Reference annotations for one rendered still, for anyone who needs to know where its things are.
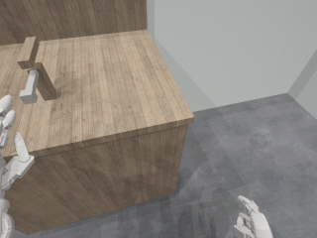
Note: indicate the counter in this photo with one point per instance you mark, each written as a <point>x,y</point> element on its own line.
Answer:
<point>109,125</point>

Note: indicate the robot left hand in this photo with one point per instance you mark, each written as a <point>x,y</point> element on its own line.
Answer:
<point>19,165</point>

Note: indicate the tap lever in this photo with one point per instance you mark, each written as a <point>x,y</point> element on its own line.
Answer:
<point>28,95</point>

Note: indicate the robot right hand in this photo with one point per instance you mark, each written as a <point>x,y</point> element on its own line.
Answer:
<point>256,226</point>

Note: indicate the robot left forearm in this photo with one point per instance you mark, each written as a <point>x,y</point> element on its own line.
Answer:
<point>7,224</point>

